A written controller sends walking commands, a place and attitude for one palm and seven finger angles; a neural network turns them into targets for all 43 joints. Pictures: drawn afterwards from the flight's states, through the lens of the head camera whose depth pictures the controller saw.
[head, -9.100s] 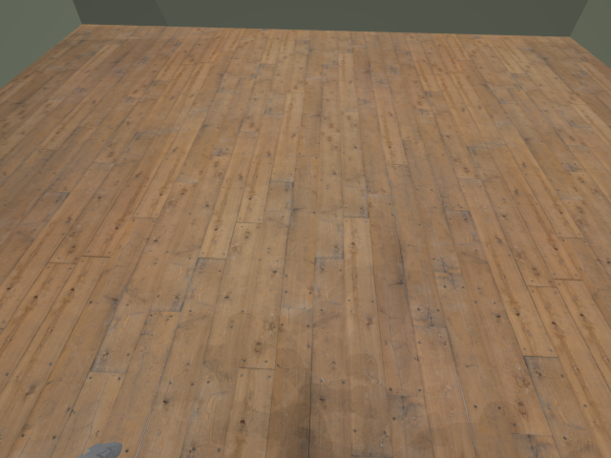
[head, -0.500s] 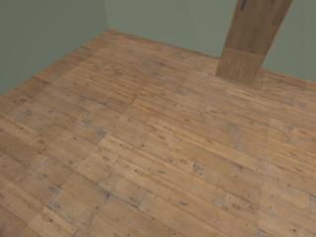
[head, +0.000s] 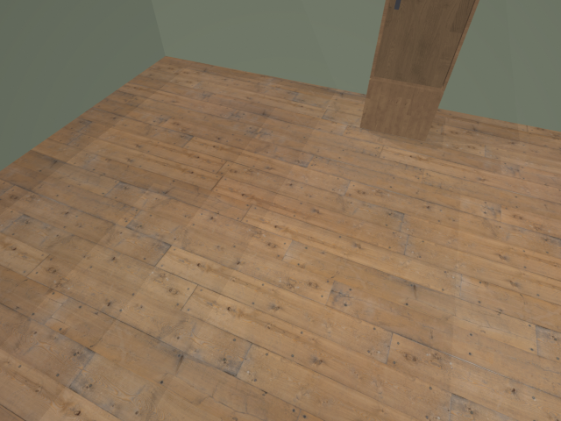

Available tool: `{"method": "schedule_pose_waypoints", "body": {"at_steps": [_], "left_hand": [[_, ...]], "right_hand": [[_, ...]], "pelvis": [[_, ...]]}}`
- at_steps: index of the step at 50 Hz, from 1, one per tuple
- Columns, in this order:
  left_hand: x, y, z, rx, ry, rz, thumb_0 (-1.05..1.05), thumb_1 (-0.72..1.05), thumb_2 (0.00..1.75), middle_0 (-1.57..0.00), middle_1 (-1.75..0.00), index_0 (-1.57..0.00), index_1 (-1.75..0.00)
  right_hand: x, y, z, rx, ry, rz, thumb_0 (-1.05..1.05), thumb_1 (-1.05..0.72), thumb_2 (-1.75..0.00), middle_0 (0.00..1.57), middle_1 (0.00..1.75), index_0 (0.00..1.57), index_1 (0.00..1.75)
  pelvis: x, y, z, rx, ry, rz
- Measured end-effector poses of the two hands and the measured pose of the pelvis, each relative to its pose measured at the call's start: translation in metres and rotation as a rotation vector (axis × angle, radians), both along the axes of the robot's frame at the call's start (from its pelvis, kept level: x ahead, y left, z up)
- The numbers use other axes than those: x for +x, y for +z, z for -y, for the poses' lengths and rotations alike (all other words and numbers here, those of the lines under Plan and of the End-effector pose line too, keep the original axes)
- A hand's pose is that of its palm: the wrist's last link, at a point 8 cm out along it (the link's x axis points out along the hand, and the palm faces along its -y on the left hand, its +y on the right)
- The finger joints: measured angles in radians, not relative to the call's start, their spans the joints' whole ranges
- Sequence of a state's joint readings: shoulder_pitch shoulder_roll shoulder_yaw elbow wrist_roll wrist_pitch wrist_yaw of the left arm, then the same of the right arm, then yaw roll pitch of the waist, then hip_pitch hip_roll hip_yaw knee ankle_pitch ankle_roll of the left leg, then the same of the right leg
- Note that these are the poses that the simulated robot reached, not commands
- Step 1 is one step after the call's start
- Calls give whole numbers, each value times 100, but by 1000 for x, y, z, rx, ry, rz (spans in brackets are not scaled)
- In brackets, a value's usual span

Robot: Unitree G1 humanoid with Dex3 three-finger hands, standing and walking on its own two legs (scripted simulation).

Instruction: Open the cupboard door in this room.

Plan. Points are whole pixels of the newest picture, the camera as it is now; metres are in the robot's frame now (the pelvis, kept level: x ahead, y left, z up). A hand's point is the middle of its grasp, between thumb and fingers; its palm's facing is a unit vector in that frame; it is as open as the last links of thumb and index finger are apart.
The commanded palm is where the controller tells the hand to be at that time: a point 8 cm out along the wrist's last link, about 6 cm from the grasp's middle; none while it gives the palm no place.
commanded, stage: turn or walk to find it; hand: left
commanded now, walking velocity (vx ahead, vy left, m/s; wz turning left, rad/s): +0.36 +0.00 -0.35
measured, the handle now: out of the picture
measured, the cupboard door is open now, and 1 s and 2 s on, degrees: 0 0 0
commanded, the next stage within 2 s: stand and wait in 0.02 s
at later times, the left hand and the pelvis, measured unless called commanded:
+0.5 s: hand out of the picture +0.07 +0.14 -0.18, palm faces +0.01 -0.99 -0.13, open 7.4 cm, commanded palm none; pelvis +0.09 -0.01 +0.00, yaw -2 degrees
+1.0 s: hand out of the picture +0.10 +0.23 -0.18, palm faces +0.14 -0.95 -0.27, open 7.4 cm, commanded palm none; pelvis +0.08 +0.02 -0.01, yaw +8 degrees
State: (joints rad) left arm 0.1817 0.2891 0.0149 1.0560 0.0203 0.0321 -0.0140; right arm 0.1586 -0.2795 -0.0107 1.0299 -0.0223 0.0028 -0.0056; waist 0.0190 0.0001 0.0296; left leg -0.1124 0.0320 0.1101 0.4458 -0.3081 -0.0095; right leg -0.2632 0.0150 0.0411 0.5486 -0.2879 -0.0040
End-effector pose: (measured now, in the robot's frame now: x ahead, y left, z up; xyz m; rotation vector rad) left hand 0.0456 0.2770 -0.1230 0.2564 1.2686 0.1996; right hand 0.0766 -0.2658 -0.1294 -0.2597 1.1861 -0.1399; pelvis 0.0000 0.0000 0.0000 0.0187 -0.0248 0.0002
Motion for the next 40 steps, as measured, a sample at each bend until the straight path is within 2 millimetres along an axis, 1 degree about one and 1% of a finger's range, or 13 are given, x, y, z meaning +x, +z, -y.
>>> {"method": "schedule_pose_waypoints", "body": {"at_steps": [3, 6, 9, 11, 14, 18, 20, 23, 26, 30, 35, 38, 40], "left_hand": [[4, -5, 19, -23, -15, -27, 0, 91, 90, -20, -30, -20, -30], [9, -12, 40, -35, -17, -32, 0, 91, 90, -20, -30, -20, -30], [4, -13, 62, -58, 14, -47, 0, 91, 90, -20, -30, -20, -30], [-1, -12, 76, -79, 28, -86, 0, 91, 90, -20, -30, -20, -30], [-8, -11, 92, -113, 35, -149, 0, 91, 90, -20, -30, -20, -30], [-9, -14, 103, -151, 34, -203, 0, 91, 90, -20, -30, -20, -30], [-4, -18, 103, -164, 35, -213, 0, 91, 90, -20, -30, -20, -30], [8, -28, 95, -177, 41, -208, 0, 90, 90, -20, -30, -20, -30], [26, -35, 82, -173, 48, -181, 0, 91, 90, -20, -30, -20, -30], [54, -35, 61, -145, 54, -118, 0, 91, 90, -20, -30, -20, -30], [78, -29, 36, -97, 55, -47, 0, 91, 90, -20, -30, -20, -30], [84, -24, 24, -63, 60, -16, 0, 91, 90, -20, -30, -20, -30], [84, -19, 19, -41, 67, -1, 0, 91, 90, -20, -30, -20, -30]], "right_hand": [[-14, -14, 1, 43, -43, -36, 0, -91, -90, 20, 30, 20, 30], [-27, -30, 6, 67, -72, -103, 0, -91, -90, 20, 30, 20, 30], [-32, -30, 7, 73, -82, -184, 0, -91, -90, 20, 30, 20, 30], [-29, -26, 7, 74, -88, -209, 0, -91, -90, 20, 30, 20, 30], [-19, -20, 5, 79, -99, -214, 0, -91, -90, 20, 30, 20, 30], [0, -16, -2, 81, -116, -193, 0, -91, -90, 20, 30, 20, 30], [11, -15, -7, 78, -119, -178, 0, -91, -90, 20, 30, 20, 30], [28, -15, -16, 65, -114, -150, 0, -91, -90, 20, 30, 20, 30], [43, -11, -25, 49, -102, -131, 0, -91, -90, 20, 30, 20, 30], [59, -7, -34, 40, -82, -114, 0, -92, -90, 20, 30, 20, 30], [70, -10, -44, 53, -58, -102, 0, -91, -90, 20, 30, 20, 30], [72, -15, -48, 69, -43, -97, 0, -91, -90, 20, 30, 20, 30], [72, -18, -48, 79, -31, -97, 0, -91, -90, 20, 30, 20, 30]], "pelvis": [[12, -5, 8, 6, -30, -1], [26, -12, 20, -4, -30, -2], [37, -9, 27, -11, -20, -7], [42, -4, 29, -9, -23, -11], [51, 2, 30, -7, -31, -17], [64, 4, 28, -13, -44, -21], [71, 3, 24, -22, -48, -20], [82, -2, 17, -43, -45, -15], [92, -3, 11, -37, -34, -5], [101, -2, 2, -25, -19, -9], [100, -4, -7, -18, 9, -25], [96, -5, -9, -14, 25, -37], [93, -6, -9, -17, 37, -43]]}}
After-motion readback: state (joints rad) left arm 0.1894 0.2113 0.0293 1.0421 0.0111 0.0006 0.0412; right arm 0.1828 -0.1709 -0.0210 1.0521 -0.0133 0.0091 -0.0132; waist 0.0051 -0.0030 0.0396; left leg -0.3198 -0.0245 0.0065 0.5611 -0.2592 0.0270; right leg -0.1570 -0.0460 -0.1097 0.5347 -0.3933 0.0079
